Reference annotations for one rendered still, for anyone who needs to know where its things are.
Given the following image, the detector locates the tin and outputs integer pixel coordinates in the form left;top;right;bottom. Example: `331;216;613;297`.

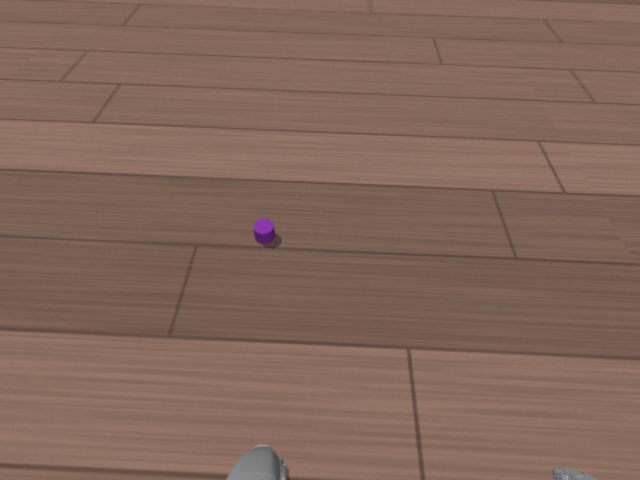
253;218;275;244

